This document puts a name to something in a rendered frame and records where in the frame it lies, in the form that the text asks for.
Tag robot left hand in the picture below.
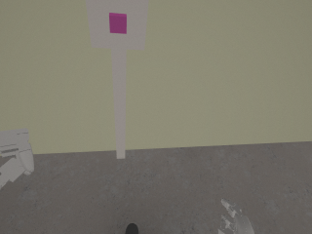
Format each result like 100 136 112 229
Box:
0 128 34 190

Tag panel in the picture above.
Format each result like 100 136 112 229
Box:
85 0 149 159

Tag robot right hand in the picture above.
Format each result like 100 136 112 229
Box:
217 197 254 234

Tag left robot foot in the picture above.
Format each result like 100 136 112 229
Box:
125 223 138 234

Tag button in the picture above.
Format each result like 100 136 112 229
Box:
109 13 127 34

